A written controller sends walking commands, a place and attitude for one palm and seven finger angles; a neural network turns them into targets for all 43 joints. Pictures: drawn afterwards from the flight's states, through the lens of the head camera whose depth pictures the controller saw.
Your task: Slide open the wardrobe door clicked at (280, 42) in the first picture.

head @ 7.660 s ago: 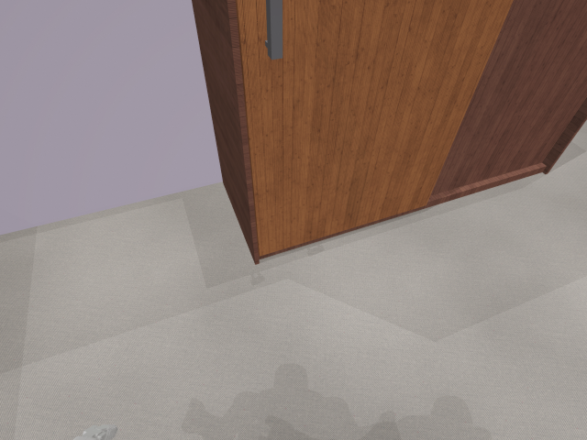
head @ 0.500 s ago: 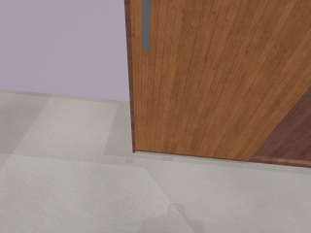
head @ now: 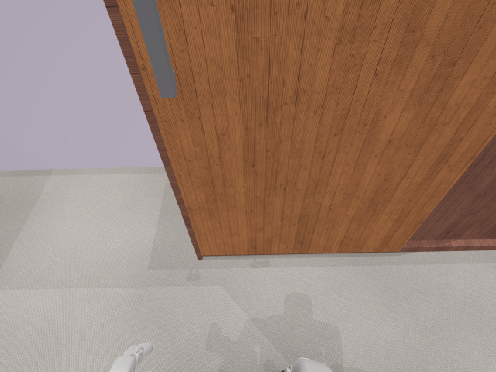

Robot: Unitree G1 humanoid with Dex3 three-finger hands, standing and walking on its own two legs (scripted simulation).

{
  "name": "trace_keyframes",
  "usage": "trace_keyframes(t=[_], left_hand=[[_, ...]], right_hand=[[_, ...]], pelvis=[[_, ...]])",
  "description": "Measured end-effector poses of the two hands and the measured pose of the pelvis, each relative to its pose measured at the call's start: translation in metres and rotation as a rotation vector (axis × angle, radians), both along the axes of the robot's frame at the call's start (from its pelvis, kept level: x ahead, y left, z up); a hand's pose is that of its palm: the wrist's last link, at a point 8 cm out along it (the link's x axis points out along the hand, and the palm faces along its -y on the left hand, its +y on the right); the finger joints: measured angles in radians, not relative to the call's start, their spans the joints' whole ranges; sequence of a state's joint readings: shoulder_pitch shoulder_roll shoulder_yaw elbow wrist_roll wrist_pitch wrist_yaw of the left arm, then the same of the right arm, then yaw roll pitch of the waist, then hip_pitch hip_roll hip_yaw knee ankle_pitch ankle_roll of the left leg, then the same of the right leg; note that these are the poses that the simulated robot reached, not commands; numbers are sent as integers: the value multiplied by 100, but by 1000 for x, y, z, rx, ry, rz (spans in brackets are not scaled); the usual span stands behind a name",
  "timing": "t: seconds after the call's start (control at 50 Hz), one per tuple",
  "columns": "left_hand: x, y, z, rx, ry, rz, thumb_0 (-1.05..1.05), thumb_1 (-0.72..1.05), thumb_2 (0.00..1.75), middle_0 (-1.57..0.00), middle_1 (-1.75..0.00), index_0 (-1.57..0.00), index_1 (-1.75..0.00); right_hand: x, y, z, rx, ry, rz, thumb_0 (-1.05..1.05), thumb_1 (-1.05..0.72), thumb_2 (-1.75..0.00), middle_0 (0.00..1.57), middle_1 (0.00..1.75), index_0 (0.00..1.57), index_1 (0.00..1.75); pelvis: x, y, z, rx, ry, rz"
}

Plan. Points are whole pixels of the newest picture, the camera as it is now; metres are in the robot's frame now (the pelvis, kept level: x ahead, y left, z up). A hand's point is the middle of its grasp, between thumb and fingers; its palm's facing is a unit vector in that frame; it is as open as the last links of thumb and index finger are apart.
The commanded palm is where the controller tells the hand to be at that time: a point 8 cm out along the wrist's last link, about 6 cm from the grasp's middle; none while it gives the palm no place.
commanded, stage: take the last steps up to it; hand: left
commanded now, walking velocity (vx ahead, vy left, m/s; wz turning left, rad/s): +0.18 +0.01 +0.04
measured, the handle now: (149, 2) +0.60 +0.16 +0.28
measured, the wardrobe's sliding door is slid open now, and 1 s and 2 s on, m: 0.00 0.00 0.00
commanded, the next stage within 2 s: come to a stop and stand still in 0.08 s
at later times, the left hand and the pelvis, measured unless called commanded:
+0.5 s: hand out of the picture +0.09 +0.19 -0.16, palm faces +0.06 -0.98 -0.17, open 7.3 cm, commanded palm none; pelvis +0.09 +0.02 +0.02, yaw -2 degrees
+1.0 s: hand out of the picture +0.08 +0.15 -0.16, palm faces +0.03 -0.98 -0.20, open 7.2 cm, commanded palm none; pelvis +0.04 -0.03 +0.02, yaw -1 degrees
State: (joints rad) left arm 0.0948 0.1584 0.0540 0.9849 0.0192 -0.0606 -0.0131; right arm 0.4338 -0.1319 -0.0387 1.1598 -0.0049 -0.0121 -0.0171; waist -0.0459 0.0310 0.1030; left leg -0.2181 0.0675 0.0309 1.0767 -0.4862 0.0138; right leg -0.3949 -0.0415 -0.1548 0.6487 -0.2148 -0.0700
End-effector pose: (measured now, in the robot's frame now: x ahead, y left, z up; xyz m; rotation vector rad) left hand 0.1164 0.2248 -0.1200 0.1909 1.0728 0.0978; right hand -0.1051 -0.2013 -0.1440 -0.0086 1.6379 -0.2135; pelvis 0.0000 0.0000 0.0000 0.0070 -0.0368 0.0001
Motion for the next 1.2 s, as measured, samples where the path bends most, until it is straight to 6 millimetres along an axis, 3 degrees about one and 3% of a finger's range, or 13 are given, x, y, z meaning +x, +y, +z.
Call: trace_keyframes(t=[0.06, 0.12, 0.26, 0.34, 0.44, 0.52, 0.6, 0.72, 0.84, 0.92, 1.02, 1.2], left_hand=[[-2, -9, 5, -6, 43, 25, 0, 91, 90, -20, -30, -20, -30], [-2, -2, 12, 18, 64, 76, -2, 95, 90, -20, -30, -20, -30], [-17, 5, 4, -9, 187, 109, -1, 94, 90, -20, -30, -20, -30], [-26, 8, -14, -46, 267, 141, 0, 92, 90, -20, -30, -20, -30], [-31, 10, -19, -61, 340, 148, 0, 92, 90, -20, -30, -20, -30], [-32, 15, -13, -34, 353, 134, 0, 91, 90, -20, -30, -20, -30], [-28, 17, -7, 11, 321, 118, 0, 91, 90, -20, -30, -20, -30], [-32, 3, -2, 68, 236, 103, 0, 91, 90, -20, -30, -20, -30], [-37, -20, 5, 36, 228, 80, 0, 91, 90, -20, -30, -20, -30], [-36, -24, -4, 12, 218, 77, 1, 93, 90, -20, -30, -20, -30], [-44, -25, -4, -10, 217, 90, 1, 94, 90, -20, -30, -20, -30], [-85, -31, -1, -12, 290, 95, 1, 92, 90, -20, -30, -20, -30]], right_hand=[[57, -18, 4, -24, -93, 40, 1, -91, -90, 20, 30, 20, 29], [117, -29, 11, -48, -210, 76, 1, -91, -90, 20, 30, 19, 29], [234, -29, 28, -86, -407, 151, 1, -93, -90, 20, 30, 19, 29], [277, -14, 29, -106, -464, 189, 1, -92, -90, 20, 30, 19, 29], [298, 8, 33, -92, -468, 199, 1, -92, -90, 20, 30, 19, 29], [296, 9, 30, -83, -467, 174, 0, -92, -90, 20, 30, 20, 30], [280, -8, 23, -80, -458, 148, 0, -92, -90, 20, 30, 20, 30], [236, -44, 3, -62, -404, 104, 0, -91, -90, 20, 30, 20, 30], [187, -62, 11, -75, -316, 77, 1, -91, -90, 20, 30, 20, 29], [154, -61, 11, -95, -264, 81, 1, -91, -90, 20, 30, 19, 29], [121, -47, 19, -72, -194, 101, 1, -91, -90, 20, 30, 19, 29], [99, -28, 17, -14, -189, 82, 1, -91, -90, 20, 30, 20, 29]], pelvis=[[17, -4, 10, -5, 4, 2], [35, -7, 18, -9, 16, 8], [74, 1, 23, -24, 17, -1], [94, 15, 15, -50, -3, -6], [100, 20, 16, -12, 2, -21], [91, 18, 17, -16, 19, -30], [77, 8, 15, -16, 24, -38], [59, -16, 5, -1, 5, -24], [51, -25, 16, 7, 15, -29], [45, -26, 13, -20, 28, -18], [33, -29, 20, -7, 10, -16], [20, -29, 24, -3, 4, -25]])
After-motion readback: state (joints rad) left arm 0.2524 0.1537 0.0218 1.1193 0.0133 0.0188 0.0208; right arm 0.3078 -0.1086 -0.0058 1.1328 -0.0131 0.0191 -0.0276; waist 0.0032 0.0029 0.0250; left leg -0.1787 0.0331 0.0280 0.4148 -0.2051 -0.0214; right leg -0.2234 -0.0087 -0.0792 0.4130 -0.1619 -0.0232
